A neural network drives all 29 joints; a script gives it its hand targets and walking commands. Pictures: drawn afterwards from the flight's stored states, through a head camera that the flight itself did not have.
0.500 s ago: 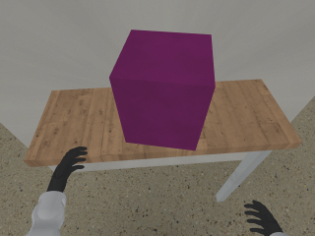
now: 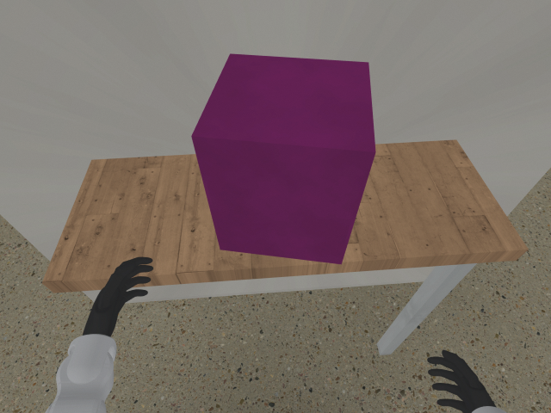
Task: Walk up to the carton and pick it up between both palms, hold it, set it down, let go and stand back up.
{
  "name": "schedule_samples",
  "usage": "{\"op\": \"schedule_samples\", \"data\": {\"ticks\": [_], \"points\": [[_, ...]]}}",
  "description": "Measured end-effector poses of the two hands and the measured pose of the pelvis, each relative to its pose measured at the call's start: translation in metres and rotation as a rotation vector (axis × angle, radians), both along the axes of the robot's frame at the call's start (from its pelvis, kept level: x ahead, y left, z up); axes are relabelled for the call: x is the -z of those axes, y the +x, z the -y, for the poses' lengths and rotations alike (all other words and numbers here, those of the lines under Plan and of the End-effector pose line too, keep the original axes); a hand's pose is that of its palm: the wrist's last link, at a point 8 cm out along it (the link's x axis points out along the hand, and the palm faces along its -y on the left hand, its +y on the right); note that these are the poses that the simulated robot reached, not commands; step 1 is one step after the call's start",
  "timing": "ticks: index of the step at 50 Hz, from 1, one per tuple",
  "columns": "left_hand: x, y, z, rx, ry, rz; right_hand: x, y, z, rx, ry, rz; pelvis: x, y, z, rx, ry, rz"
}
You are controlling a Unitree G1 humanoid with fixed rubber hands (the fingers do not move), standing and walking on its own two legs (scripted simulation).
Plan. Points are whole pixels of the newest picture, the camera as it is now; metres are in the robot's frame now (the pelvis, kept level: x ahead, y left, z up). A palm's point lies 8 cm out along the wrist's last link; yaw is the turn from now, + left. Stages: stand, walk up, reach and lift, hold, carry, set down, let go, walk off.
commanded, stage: stand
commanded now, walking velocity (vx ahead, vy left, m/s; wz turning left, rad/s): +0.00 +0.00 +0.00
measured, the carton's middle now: (288, 163) +0.45 -0.01 +0.10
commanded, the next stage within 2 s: none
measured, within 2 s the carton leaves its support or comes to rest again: neither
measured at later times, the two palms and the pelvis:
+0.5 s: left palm (106, 318) +0.22 +0.24 +0.03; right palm (478, 407) +0.14 -0.28 -0.08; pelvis +0.00 +0.00 +0.00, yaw +0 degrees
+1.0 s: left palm (106, 318) +0.22 +0.24 +0.03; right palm (479, 409) +0.13 -0.28 -0.08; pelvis +0.00 +0.00 +0.00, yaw +0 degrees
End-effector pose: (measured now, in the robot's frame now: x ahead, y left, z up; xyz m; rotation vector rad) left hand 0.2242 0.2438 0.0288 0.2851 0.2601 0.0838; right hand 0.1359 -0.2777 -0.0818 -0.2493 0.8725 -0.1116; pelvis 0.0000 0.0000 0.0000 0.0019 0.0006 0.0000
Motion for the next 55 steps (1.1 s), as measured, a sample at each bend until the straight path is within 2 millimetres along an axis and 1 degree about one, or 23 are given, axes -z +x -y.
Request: {"op": "schedule_samples", "data": {"ticks": [55], "points": [[0.0005, -0.0006, -0.0004, -0.003, -0.003, 0.003, -0.0027, -0.0035, 0.0008, 0.007, -0.007, 0.02, 0.0, -0.0043, -0.0002, 0.0, 0.0, 0.017]]}}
